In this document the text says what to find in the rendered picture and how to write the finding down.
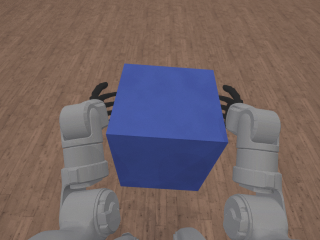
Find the carton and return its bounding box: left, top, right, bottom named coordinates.
left=106, top=63, right=229, bottom=191

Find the robot left shin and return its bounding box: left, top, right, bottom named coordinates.
left=122, top=232, right=134, bottom=237

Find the robot right thigh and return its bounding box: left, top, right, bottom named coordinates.
left=173, top=227, right=206, bottom=240

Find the robot right forearm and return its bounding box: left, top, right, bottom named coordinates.
left=225, top=103, right=288, bottom=234

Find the robot left forearm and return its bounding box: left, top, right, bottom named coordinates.
left=59, top=99, right=109, bottom=225

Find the right robot hand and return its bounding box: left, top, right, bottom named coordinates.
left=219, top=85, right=243, bottom=127

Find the left robot upper arm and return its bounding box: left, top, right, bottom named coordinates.
left=28, top=188, right=121, bottom=240

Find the left robot hand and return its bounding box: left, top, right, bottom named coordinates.
left=89, top=82, right=117, bottom=121

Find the right robot upper arm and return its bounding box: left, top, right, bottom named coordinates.
left=223, top=193, right=299, bottom=240

